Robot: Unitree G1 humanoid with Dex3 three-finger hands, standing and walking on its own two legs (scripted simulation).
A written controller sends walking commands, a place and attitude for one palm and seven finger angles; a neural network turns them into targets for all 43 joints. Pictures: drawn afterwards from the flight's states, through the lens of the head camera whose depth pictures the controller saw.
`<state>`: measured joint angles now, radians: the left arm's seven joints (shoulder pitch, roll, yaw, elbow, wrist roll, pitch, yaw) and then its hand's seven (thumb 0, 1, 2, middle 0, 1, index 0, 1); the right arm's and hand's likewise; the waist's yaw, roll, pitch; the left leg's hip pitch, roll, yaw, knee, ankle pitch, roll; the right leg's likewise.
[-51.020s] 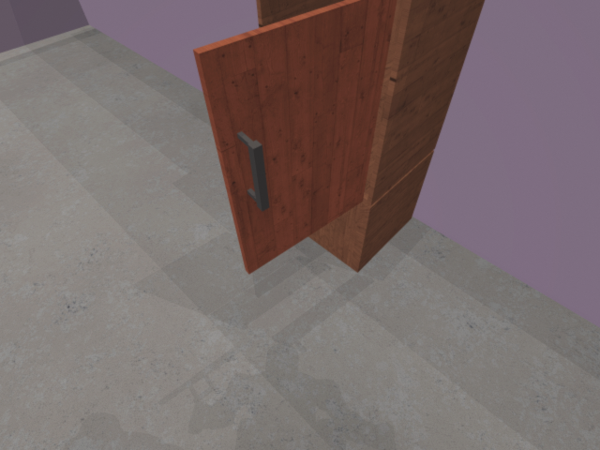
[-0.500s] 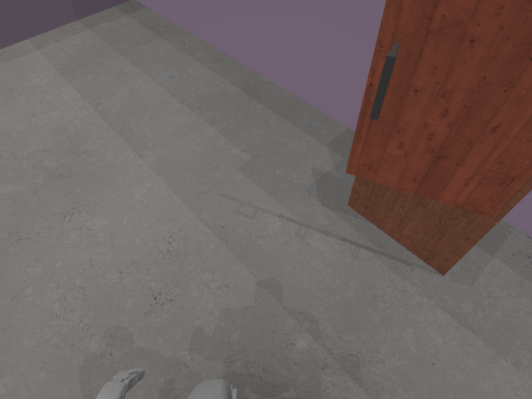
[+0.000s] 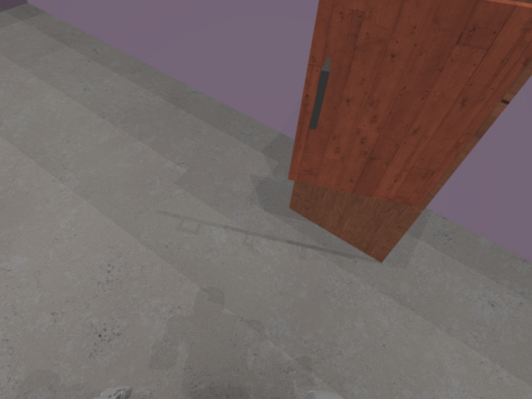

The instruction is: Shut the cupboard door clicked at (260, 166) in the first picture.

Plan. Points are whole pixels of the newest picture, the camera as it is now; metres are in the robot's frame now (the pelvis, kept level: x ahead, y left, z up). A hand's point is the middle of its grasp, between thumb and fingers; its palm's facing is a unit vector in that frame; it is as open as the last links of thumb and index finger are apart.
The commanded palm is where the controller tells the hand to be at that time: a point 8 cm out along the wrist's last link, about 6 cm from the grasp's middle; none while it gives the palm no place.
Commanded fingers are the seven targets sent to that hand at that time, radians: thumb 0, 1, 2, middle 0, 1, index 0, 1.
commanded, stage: turn to face it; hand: left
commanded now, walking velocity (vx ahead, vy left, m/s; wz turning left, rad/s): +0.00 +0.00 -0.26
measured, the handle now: (320, 95) +0.75 -0.09 +0.01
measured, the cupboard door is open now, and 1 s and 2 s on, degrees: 22 22 22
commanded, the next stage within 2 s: take the last steps up to it in 0.02 s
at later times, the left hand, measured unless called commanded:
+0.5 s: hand out of the picture +0.10 +0.15 -0.19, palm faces -0.09 -0.98 -0.16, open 7.4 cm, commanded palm none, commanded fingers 0.00 0.90 0.90 -0.20 -0.30 -0.20 -0.30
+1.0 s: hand (262, 300) +0.31 +0.02 -0.17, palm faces -0.17 -0.96 -0.22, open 7.3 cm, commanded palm none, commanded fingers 0.00 0.90 0.90 -0.20 -0.30 -0.20 -0.30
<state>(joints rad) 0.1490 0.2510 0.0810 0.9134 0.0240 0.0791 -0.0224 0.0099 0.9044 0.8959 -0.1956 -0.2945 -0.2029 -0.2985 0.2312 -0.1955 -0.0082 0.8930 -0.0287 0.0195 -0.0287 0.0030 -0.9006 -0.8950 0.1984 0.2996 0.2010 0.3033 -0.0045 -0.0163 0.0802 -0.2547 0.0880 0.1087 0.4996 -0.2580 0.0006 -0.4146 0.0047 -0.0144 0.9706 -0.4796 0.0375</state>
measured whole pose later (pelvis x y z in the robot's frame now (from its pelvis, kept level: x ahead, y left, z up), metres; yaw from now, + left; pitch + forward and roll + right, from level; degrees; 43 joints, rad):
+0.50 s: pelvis +0.06 -0.03 -0.01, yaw -7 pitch +1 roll +0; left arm 0.29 0.20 0.06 1.03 0.03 0.04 -0.02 0.01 0.90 0.90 -0.20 -0.29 -0.21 -0.30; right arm 0.27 -0.20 -0.03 0.95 -0.04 -0.03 -0.01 0.00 -0.90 -0.90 0.20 0.30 0.20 0.30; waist -0.02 -0.04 0.02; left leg -0.30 0.07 0.12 0.60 -0.31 0.00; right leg -0.27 0.03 0.01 0.78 -0.46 -0.04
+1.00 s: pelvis +0.21 -0.15 +0.00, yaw -10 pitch +1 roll +0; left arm 0.17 0.16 0.05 1.03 0.03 -0.04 0.01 0.00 0.93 0.90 -0.20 -0.29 -0.21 -0.30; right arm 0.28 -0.20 -0.05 1.05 -0.02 0.01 -0.01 0.01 -0.91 -0.90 0.19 0.30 0.20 0.30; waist -0.04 0.03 0.08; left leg -0.43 0.11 0.06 1.06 -0.41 -0.02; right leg -0.26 -0.01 -0.13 0.48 -0.23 -0.05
